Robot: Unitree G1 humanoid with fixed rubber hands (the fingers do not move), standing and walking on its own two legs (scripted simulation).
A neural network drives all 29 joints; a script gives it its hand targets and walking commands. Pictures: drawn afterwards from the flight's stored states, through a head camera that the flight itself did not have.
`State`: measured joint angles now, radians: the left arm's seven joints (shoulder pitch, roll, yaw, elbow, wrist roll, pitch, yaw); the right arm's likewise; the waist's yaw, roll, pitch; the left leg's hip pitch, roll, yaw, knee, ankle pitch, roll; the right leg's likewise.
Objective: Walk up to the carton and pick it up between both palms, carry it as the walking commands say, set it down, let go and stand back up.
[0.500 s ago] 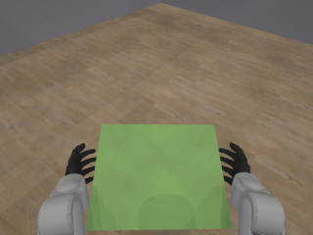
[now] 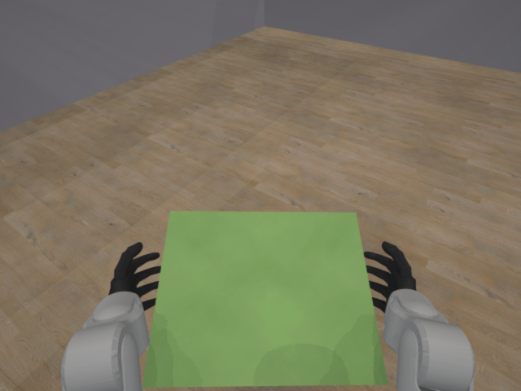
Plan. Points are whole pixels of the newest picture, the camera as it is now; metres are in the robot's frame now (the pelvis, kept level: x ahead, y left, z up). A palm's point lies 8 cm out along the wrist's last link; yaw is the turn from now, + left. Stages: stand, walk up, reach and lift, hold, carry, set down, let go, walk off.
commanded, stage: carry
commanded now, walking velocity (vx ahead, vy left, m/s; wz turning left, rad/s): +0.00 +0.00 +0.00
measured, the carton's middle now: (262, 303) +0.28 +0.00 +0.01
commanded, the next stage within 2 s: none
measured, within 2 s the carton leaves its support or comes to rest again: neither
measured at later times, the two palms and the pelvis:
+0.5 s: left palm (162, 268) +0.29 +0.15 +0.10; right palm (405, 263) +0.29 -0.21 +0.09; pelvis +0.05 -0.03 +0.00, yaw +0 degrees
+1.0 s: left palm (160, 286) +0.28 +0.15 +0.06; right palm (396, 278) +0.29 -0.20 +0.07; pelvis +0.04 -0.03 +0.00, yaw -1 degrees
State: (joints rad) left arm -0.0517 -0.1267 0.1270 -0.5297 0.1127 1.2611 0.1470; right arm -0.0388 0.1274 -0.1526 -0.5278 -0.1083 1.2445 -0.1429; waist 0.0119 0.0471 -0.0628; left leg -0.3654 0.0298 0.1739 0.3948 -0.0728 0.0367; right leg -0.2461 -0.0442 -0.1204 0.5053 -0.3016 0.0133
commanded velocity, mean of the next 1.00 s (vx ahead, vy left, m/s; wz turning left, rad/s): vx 0.00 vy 0.00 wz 0.00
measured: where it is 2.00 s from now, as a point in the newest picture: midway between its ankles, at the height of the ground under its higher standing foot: outside the picture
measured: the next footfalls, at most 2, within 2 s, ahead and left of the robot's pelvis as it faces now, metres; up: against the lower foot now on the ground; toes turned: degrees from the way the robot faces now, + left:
none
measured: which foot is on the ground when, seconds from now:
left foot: down 0.00-1.00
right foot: down 0.00-1.00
